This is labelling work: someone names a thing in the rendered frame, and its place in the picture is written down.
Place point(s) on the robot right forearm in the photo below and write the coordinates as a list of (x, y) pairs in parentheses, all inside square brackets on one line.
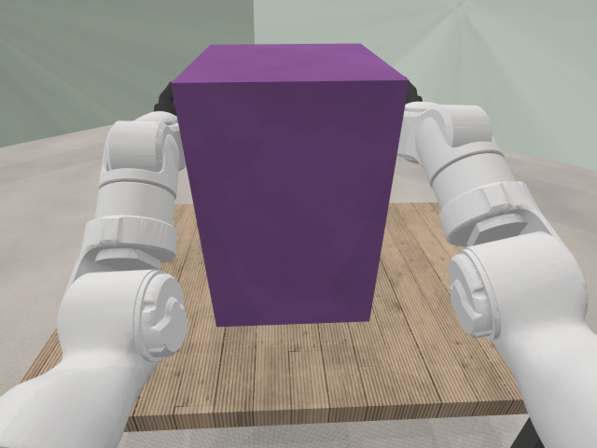
[(479, 198)]

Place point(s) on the right robot upper arm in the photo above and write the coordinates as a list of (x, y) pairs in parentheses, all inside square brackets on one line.
[(525, 295)]

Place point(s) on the carton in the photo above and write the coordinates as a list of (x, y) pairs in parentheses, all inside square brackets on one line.
[(290, 152)]

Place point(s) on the left robot upper arm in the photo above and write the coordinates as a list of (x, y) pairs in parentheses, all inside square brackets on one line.
[(114, 329)]

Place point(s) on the robot left hand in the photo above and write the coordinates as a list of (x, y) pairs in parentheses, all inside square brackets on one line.
[(166, 101)]

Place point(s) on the robot left forearm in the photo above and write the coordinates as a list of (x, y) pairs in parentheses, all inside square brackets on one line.
[(133, 226)]

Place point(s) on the robot right hand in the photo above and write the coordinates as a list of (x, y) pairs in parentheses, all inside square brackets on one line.
[(412, 95)]

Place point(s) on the table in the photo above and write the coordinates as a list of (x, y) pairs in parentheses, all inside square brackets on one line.
[(411, 360)]

